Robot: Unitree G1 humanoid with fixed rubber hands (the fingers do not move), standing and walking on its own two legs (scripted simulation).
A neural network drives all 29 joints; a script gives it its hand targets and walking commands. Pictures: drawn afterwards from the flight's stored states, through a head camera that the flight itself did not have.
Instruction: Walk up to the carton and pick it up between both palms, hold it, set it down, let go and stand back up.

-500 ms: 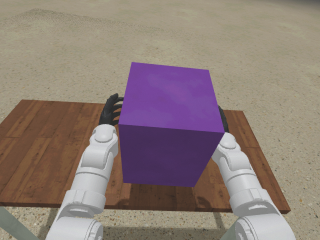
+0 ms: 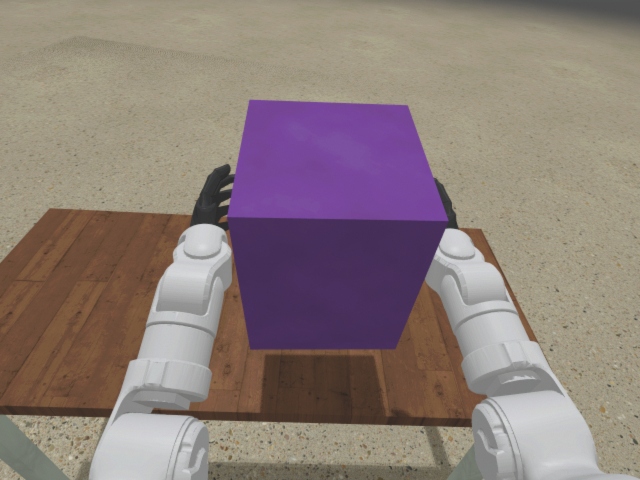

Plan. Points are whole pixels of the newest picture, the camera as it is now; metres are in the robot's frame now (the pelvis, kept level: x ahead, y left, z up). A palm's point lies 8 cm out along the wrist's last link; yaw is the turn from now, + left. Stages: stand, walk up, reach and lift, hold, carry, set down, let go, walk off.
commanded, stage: reach and lift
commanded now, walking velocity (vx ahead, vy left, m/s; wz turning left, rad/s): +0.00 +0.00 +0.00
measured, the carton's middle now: (326, 231) +0.40 -0.01 +0.16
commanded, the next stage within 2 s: hold in 0.92 s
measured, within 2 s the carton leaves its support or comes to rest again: neither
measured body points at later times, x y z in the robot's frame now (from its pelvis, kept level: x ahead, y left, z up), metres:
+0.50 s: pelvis -0.01 +0.00 +0.00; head -0.05 +0.02 +0.45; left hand +0.39 +0.14 +0.20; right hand +0.39 -0.15 +0.19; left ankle +0.03 +0.10 -0.74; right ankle +0.02 -0.14 -0.74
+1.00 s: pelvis -0.01 +0.00 +0.00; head -0.06 +0.02 +0.45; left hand +0.39 +0.15 +0.21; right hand +0.39 -0.15 +0.21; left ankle +0.03 +0.10 -0.74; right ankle +0.02 -0.14 -0.74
